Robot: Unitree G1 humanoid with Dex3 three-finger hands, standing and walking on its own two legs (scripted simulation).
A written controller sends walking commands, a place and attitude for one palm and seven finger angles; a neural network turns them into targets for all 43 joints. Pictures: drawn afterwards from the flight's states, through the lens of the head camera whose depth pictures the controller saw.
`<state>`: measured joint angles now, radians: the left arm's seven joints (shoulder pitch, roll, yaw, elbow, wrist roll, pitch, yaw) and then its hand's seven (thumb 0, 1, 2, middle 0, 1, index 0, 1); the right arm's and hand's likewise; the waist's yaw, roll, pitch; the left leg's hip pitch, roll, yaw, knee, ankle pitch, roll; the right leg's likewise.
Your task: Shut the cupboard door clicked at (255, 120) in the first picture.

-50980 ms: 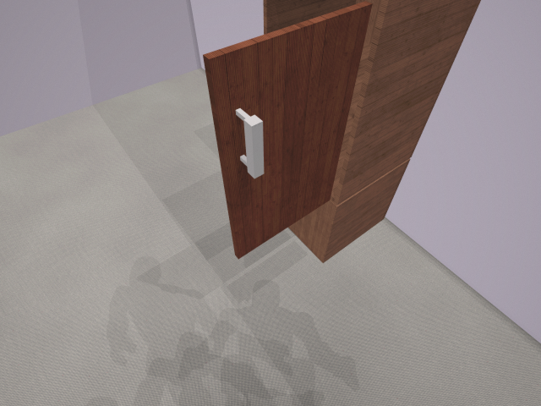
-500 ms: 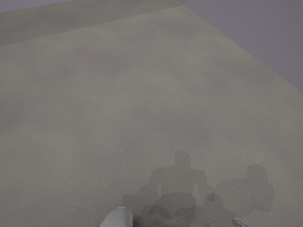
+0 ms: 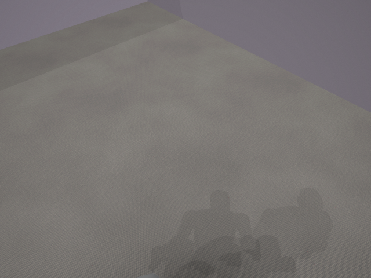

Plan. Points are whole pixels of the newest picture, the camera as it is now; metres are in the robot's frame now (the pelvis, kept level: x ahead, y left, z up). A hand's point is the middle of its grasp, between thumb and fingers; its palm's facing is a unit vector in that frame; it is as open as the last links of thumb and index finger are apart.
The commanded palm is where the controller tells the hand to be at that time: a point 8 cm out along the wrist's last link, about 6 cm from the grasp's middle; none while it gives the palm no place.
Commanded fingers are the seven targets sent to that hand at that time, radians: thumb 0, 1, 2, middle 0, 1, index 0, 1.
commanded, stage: turn to face it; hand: left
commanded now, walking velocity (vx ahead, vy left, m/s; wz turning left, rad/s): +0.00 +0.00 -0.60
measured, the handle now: out of the picture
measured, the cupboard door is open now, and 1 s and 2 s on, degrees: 20 20 20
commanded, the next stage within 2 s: none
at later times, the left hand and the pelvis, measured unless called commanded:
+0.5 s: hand (106, 254) +0.18 +0.23 -0.15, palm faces -0.26 -0.94 -0.22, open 7.4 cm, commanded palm none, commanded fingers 0.00 0.90 0.90 -0.20 -0.30 -0.20 -0.30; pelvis +0.01 +0.05 +0.02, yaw -18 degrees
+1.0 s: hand (139, 257) +0.18 +0.15 -0.15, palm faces -0.56 -0.80 -0.23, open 7.4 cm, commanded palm none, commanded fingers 0.00 0.90 0.90 -0.20 -0.30 -0.20 -0.30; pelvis +0.00 +0.03 +0.02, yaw -35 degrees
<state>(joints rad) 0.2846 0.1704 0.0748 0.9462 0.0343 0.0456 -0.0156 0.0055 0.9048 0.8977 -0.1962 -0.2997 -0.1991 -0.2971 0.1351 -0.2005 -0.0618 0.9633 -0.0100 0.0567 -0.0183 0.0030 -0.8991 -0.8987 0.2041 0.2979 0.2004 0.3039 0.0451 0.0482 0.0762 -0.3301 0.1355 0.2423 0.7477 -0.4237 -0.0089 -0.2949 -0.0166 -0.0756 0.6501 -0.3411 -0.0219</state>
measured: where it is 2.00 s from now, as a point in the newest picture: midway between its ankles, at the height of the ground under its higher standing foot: outside the picture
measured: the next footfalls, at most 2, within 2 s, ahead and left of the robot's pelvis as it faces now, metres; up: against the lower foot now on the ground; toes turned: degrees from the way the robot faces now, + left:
left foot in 0.34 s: +0.08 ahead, +0.15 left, +0.00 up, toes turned -10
right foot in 0.76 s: -0.04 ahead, -0.09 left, +0.00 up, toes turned -32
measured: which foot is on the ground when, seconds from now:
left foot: up 0.00-0.32, down 0.34-0.76, up 0.78-1.00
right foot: down 0.00-0.34, up 0.36-0.74, down 0.76-1.00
